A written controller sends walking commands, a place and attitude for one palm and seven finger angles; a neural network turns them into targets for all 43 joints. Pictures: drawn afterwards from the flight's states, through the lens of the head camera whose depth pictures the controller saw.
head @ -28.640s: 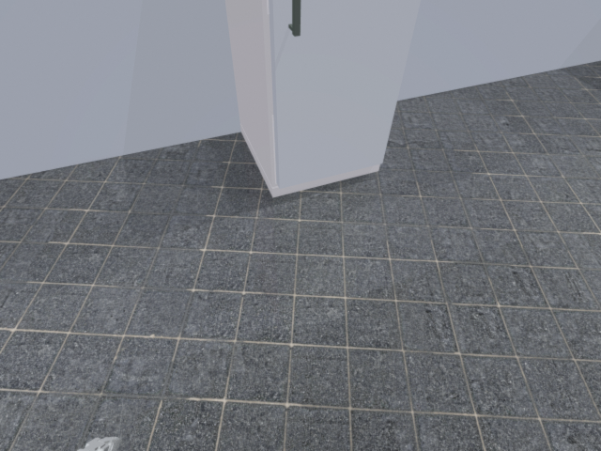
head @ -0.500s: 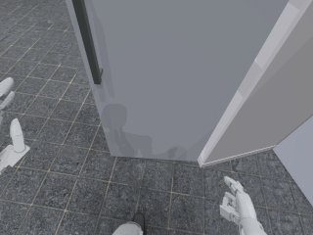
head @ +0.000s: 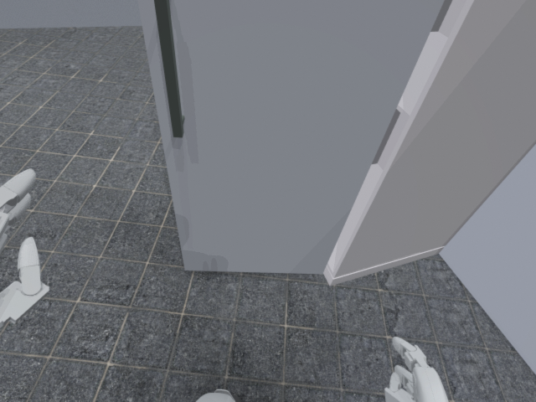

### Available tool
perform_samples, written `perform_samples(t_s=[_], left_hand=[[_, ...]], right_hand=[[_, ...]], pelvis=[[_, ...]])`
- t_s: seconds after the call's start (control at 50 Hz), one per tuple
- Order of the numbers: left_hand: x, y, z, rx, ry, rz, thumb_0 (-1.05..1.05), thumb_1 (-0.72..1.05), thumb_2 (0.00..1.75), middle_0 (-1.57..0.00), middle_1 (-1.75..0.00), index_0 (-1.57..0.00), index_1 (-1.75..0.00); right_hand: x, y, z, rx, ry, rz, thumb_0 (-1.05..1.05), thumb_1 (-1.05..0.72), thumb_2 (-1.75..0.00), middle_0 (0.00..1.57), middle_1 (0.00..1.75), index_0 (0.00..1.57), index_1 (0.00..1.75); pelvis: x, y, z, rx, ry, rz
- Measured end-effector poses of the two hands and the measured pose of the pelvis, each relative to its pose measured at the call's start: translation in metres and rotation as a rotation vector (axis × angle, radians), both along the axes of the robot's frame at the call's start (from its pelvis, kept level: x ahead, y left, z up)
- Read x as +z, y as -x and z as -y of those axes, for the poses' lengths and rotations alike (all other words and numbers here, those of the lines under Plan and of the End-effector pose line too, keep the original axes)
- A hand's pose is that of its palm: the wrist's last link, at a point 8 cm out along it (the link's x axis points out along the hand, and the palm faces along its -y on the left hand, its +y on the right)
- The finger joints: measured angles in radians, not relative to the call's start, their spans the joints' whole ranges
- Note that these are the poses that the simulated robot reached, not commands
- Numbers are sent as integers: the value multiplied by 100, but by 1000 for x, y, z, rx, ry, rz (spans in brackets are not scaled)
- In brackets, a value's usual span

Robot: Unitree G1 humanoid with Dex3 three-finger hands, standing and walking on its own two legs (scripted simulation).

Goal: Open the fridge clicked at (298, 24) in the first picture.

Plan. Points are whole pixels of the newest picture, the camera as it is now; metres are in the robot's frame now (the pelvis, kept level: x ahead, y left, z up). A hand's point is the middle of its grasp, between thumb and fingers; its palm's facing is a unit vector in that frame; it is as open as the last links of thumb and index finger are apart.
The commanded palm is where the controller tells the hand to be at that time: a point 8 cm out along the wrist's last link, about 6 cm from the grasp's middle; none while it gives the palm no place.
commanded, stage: stop stepping back and stand still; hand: left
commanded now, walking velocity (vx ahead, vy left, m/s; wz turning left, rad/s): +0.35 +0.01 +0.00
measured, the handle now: (173, 70) +0.65 +0.26 +0.16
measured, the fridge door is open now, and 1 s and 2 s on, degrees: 72 72 72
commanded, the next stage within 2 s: let the arm hang, fingers relaxed in 0.50 s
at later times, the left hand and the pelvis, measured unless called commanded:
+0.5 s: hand out of the picture +0.17 +0.30 +0.16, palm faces +0.48 -0.76 -0.44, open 7.4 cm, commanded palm +0.11 +0.32 +0.18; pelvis -0.02 +0.02 +0.00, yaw +1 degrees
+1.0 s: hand out of the picture +0.00 +0.19 -0.18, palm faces +0.09 -0.98 -0.19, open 7.1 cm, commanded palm none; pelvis -0.01 +0.00 +0.00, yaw +6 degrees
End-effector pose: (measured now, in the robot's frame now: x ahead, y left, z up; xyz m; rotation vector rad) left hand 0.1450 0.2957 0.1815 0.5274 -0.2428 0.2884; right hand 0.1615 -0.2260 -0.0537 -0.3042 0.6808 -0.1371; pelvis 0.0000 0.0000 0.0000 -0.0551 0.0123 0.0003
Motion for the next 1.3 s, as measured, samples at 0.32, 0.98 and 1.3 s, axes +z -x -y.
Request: perform_samples(t_s=[0.32, 0.98, 1.3], left_hand=[[3, 12, -20, 56, 43, 31, 2, 89, 90, -20, -30, -20, -30], [-328, 149, 59, 310, 574, -1473, 0, 97, 89, -21, -30, -21, -30], [-301, 161, 10, 426, 478, -1512, 0, 91, 90, -20, -30, -20, -30]], right_hand=[[-9, 73, -30, -61, -78, -57, 2, -90, -90, 20, 30, 20, 30], [-68, 87, 28, -20, 18, -541, 1, -90, -90, 20, 29, 20, 30], [-80, 124, 18, -69, -42, -664, 1, -90, -90, 20, 29, 20, 30]], pelvis=[[12, 22, -19, 19, -16, 25], [-1, 14, -1, 103, -47, 24], [9, 8, -9, 87, -46, 36]])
